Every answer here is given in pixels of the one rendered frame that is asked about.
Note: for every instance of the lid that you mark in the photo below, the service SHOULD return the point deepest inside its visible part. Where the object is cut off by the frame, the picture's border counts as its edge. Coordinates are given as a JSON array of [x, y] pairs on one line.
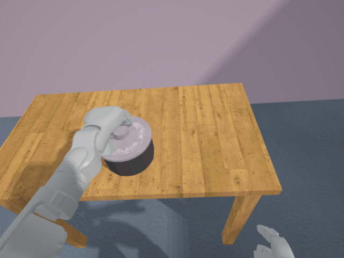
[[136, 143]]

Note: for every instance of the left robot forearm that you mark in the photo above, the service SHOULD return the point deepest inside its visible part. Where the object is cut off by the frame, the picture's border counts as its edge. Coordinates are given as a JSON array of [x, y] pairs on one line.
[[60, 195]]

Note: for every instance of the pot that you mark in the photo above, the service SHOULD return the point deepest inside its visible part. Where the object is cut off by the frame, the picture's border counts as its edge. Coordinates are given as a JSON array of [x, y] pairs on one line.
[[135, 165]]

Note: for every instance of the knob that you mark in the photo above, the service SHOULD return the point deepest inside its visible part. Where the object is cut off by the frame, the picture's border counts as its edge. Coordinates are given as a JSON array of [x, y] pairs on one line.
[[121, 132]]

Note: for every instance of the right robot hand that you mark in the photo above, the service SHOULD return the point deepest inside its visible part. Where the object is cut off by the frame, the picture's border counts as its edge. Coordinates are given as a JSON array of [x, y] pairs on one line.
[[279, 246]]

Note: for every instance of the table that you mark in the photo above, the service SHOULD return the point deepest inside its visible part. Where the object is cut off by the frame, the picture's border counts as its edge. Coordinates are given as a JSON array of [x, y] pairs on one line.
[[206, 141]]

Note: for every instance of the left robot hand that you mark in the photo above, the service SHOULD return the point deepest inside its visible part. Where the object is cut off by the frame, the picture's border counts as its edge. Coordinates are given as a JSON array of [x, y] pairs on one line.
[[112, 117]]

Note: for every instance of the left robot upper arm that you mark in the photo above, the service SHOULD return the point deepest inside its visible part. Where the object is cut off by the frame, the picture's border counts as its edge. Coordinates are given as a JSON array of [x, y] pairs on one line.
[[36, 237]]

